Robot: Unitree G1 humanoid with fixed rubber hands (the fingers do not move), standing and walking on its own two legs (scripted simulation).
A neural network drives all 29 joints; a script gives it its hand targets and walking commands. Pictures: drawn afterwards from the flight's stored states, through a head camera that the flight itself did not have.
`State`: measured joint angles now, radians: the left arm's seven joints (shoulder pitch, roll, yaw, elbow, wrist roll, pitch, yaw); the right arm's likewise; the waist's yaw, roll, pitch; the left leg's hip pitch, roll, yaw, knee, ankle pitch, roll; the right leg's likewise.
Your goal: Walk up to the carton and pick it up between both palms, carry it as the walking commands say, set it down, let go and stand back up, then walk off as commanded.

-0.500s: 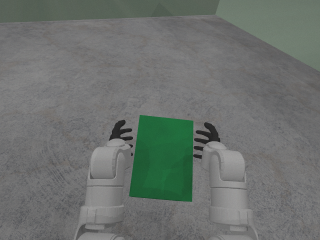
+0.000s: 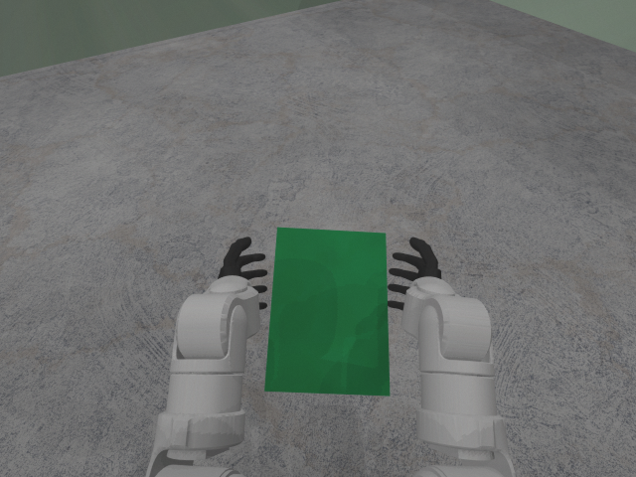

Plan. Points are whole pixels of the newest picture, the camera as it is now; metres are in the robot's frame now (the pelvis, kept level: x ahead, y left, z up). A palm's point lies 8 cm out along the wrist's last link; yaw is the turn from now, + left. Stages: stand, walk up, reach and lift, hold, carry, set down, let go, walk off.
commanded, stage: carry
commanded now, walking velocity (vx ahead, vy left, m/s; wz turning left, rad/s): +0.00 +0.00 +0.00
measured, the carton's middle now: (324, 316) +0.35 +0.01 -0.02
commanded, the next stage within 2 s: hold in 1.00 s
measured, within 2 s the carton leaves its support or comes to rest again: neither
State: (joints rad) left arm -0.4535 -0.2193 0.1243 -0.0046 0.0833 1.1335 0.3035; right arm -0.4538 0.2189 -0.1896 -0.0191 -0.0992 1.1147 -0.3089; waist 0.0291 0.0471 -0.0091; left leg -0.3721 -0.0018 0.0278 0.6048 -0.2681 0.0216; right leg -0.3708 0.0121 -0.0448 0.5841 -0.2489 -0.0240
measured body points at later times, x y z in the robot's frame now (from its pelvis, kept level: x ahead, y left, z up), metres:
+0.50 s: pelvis -0.03 +0.00 +0.00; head -0.05 -0.01 +0.45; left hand +0.29 +0.12 +0.09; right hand +0.30 -0.12 +0.09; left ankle +0.03 +0.10 -0.73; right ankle +0.03 -0.10 -0.73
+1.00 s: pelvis -0.03 +0.00 +0.00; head -0.05 -0.02 +0.45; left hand +0.28 +0.12 +0.08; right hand +0.29 -0.12 +0.08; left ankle +0.03 +0.10 -0.73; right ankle +0.03 -0.10 -0.73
